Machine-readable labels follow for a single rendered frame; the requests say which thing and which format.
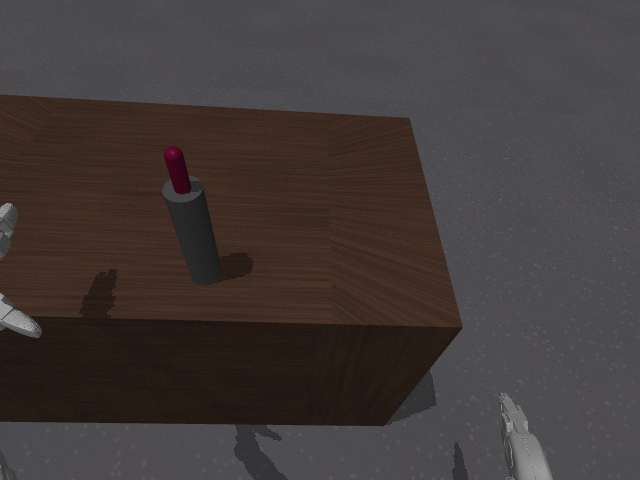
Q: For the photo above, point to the left robot arm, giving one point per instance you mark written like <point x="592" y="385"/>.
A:
<point x="5" y="472"/>

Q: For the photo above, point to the left robot hand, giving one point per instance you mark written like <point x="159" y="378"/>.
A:
<point x="11" y="318"/>

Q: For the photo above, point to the bottle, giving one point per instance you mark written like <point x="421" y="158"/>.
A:
<point x="186" y="202"/>

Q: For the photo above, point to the right robot hand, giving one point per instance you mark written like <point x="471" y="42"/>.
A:
<point x="524" y="455"/>

